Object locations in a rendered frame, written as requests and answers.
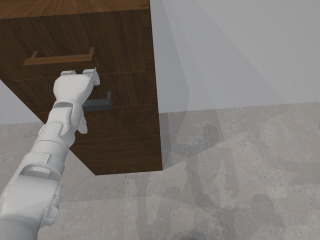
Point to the handle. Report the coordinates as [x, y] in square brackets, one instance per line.
[98, 104]
[60, 63]

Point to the left robot upper arm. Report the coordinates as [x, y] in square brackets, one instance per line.
[30, 204]

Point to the left robot forearm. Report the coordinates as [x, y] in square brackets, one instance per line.
[48, 154]

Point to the cabinet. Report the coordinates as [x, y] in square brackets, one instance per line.
[123, 139]

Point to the drawer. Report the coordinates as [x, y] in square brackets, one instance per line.
[128, 88]

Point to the left robot hand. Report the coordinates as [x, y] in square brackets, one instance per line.
[76, 87]

